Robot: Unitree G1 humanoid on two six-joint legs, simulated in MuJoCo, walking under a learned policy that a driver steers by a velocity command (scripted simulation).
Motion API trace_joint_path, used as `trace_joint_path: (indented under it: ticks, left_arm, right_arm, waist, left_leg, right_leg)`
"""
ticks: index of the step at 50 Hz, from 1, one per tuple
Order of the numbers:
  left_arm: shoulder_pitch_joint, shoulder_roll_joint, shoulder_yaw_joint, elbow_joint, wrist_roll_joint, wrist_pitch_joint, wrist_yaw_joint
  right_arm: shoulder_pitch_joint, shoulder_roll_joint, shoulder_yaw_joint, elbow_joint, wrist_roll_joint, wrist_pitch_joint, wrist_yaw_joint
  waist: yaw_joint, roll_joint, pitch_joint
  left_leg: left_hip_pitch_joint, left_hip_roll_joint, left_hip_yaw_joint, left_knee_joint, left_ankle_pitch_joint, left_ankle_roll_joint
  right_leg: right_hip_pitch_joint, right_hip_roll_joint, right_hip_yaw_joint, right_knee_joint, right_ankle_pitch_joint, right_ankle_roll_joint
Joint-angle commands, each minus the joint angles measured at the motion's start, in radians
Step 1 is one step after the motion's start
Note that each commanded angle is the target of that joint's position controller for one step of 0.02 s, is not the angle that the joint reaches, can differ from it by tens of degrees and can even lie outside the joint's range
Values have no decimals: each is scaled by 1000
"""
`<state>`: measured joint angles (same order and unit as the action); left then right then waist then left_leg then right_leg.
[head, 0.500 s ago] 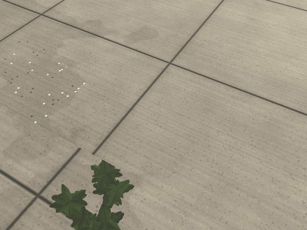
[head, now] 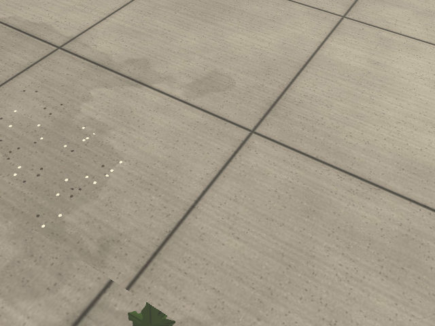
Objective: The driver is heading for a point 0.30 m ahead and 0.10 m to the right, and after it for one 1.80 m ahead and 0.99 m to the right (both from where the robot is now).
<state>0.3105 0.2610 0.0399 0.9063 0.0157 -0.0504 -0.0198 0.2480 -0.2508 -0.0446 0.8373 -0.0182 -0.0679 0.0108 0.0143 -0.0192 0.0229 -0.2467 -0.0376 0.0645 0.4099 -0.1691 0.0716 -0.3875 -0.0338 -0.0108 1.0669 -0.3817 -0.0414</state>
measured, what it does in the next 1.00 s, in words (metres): walks ahead, turning right: right foot, then left foot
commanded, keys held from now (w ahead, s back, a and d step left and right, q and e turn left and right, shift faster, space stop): w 0.02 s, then w+e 0.14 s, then e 0.66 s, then s+e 0.18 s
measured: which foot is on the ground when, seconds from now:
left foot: down 0.00-0.36, up 0.38-0.68, down 0.70-1.00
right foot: up 0.00-0.32, down 0.34-0.72, up 0.74-1.00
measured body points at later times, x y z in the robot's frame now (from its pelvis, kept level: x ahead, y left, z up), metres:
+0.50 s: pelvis +0.20 -0.05 -0.02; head +0.21 -0.05 +0.43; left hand +0.31 +0.20 -0.14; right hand +0.34 -0.34 -0.10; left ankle +0.19 +0.09 -0.65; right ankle +0.21 -0.15 -0.74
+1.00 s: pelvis +0.25 -0.04 -0.01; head +0.28 -0.05 +0.44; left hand +0.54 +0.09 -0.09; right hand +0.22 -0.34 -0.11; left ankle +0.32 +0.07 -0.74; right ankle +0.19 -0.12 -0.70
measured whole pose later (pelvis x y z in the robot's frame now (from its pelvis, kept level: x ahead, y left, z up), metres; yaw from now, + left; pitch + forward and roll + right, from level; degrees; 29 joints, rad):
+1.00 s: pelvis +0.25 -0.04 -0.01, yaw -29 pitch +2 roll +1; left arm 0.13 0.28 0.03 0.59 -0.01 0.06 -0.04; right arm 0.20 -0.28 -0.05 0.67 -0.01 0.01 -0.02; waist -0.06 -0.02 0.03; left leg -0.27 0.07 0.15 0.48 -0.23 0.00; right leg -0.46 0.00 -0.01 0.93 -0.44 0.04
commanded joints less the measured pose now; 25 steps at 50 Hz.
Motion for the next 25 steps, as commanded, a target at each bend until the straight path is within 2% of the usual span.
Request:
trace_joint_path:
  ticks: [1,2,3,4,5,6,7,8,9,10,11,12,13,15,16,17,18,19,20,21,22,23,24,25]
  left_arm:
    - [63,45,16,-43,13,29,-11]
    - [35,-46,-23,-41,96,-6,-31]
    - [8,-31,-20,-47,86,-19,-31]
    - [-27,-4,-15,-51,66,-24,-29]
    - [-62,14,-9,-58,53,-27,-27]
    - [-96,26,-5,-69,50,-28,-31]
    - [-131,14,-8,-78,57,-22,-39]
    - [-206,44,4,-128,3,-2,-45]
    - [-146,29,7,-100,-1,12,-49]
    - [-69,-34,-27,-92,86,-9,-74]
    - [-44,3,-8,-94,84,-24,-79]
    - [-74,44,4,-113,76,-39,-77]
    - [-107,61,14,-135,62,-53,-74]
    - [-95,90,26,-153,43,-70,-55]
    - [-35,110,37,-145,29,-82,-49]
    - [69,143,55,-119,17,-103,-39]
    - [134,209,73,-119,18,-116,-8]
    - [208,232,65,-141,32,-103,14]
    - [322,211,63,-71,65,-130,9]
    - [264,190,68,-69,40,-151,5]
    - [128,119,46,-90,14,-139,3]
    - [52,76,25,-109,5,-130,-1]
    - [-12,77,18,-143,11,-117,-2]
    - [-61,89,17,-162,19,-112,-12]
  right_arm:
    - [68,-85,-20,-10,10,-14,-9]
    - [110,-22,-6,2,-84,-56,12]
    - [142,-20,-10,22,-92,-69,13]
    - [151,-30,-12,27,-93,-74,13]
    - [171,-29,-7,41,-90,-75,18]
    - [169,-40,-5,41,-88,-71,23]
    - [160,-47,-1,38,-84,-65,29]
    - [123,-129,-29,43,55,-56,5]
    - [103,-139,-26,39,39,-64,-2]
    - [136,-20,21,51,-136,-66,27]
    - [113,-47,8,43,-137,-67,28]
    - [97,-75,4,39,-117,-69,22]
    - [105,-104,-1,47,-92,-71,16]
    - [77,-160,-20,23,-70,-69,-11]
    - [30,-198,-33,-3,-63,-68,-22]
    - [7,-213,-38,-19,-61,-69,-23]
    - [123,-128,-20,-27,-66,-60,-9]
    - [217,-28,7,-47,-69,-57,20]
    - [-30,-50,9,-146,-19,-52,38]
    - [-161,-61,3,-238,7,-50,22]
    - [-147,-121,-10,-229,-20,-32,0]
    - [-95,-99,-1,-214,-52,-21,-21]
    - [-54,-84,6,-207,-70,-12,-36]
    - [-29,-73,9,-217,-72,-3,-49]
  waist:
    - [17,114,-18]
    - [-10,113,46]
    - [-22,71,63]
    - [-30,56,52]
    - [-38,51,48]
    - [-38,40,35]
    - [-40,55,27]
    - [-13,68,51]
    - [18,105,7]
    - [18,96,28]
    - [32,76,48]
    - [27,61,46]
    - [27,67,34]
    - [36,93,8]
    - [70,82,-7]
    - [106,53,-49]
    - [79,-133,-220]
    - [62,-266,-444]
    - [168,-111,-259]
    - [153,-144,-66]
    - [86,-13,-56]
    - [29,14,-47]
    - [-29,4,-50]
    - [-70,-18,-50]
  left_leg:
    - [77,245,-240,-242,183,139]
    - [98,303,-285,-308,26,219]
    - [162,329,-303,-325,-12,226]
    - [205,328,-276,-333,12,224]
    - [227,322,-231,-335,60,218]
    - [222,307,-177,-329,122,208]
    - [184,271,-92,-314,160,187]
    - [-8,207,-4,-299,277,93]
    - [-100,205,59,-244,370,71]
    - [-141,220,50,-226,317,120]
    - [-61,244,42,-192,369,134]
    - [8,254,40,-146,435,126]
    - [85,269,38,-99,533,113]
    - [129,264,75,22,770,73]
    - [95,248,101,137,836,46]
    - [32,212,111,320,813,20]
    - [-81,132,123,686,440,-54]
    - [-311,-44,38,1073,-580,-141]
    - [-499,-19,-153,1161,-591,-115]
    - [-684,35,-212,1092,-571,-124]
    - [-614,81,-210,1006,-502,-116]
    - [-505,102,-213,947,-426,-118]
    - [-378,124,-199,876,-389,-129]
    - [-298,116,-180,810,-338,-142]
  right_leg:
    - [-113,-55,23,-14,75,10]
    - [-241,-84,98,-16,150,-15]
    - [-334,-86,123,-79,207,-23]
    - [-385,-80,133,-127,274,-24]
    - [-411,-70,145,-173,337,-19]
    - [-402,-57,138,-226,408,-11]
    - [-354,-52,89,-272,473,-2]
    - [-141,-10,-4,-287,504,13]
    - [12,15,-44,-180,634,5]
    - [-10,-42,48,-105,639,-6]
    - [-78,-33,46,-111,571,-7]
    - [-115,-34,38,-126,488,-11]
    - [-130,-34,37,-153,397,-14]
    - [-23,16,-39,-214,276,-18]
    - [97,56,-76,-288,308,-26]
    - [260,104,-94,-372,392,-55]
    - [511,6,60,-420,901,-240]
    - [760,-280,563,-557,1132,-543]
    - [671,-313,573,-587,1218,-469]
    - [535,-333,584,-596,940,-406]
    - [367,-299,526,-618,803,-362]
    - [206,-258,466,-641,811,-340]
    - [63,-226,415,-705,803,-320]
    - [-23,-182,394,-751,724,-303]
